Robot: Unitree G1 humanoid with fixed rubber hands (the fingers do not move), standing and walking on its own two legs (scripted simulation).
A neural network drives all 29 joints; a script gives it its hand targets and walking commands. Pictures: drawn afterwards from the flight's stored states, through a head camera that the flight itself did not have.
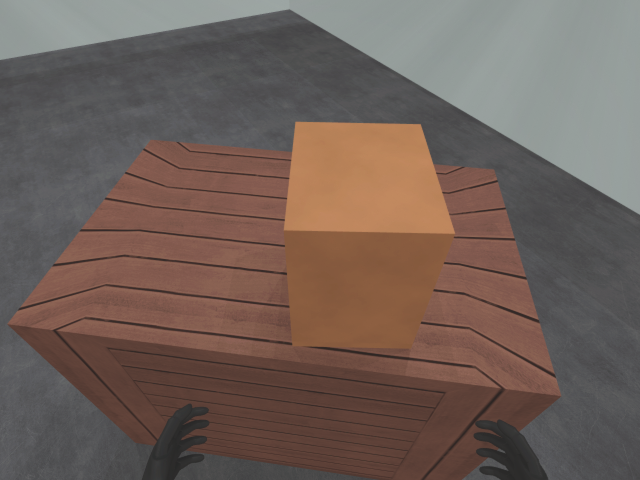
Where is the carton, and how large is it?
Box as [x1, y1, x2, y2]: [284, 122, 454, 348]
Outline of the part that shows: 295,122 284,223 284,240 292,345 410,348 454,235 454,231 420,124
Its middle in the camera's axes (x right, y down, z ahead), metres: +0.06 -0.01 +0.63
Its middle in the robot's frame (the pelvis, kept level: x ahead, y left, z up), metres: +0.48 -0.01 +0.02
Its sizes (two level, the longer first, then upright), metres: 0.241 0.197 0.273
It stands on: a pedestal, 0.67 m high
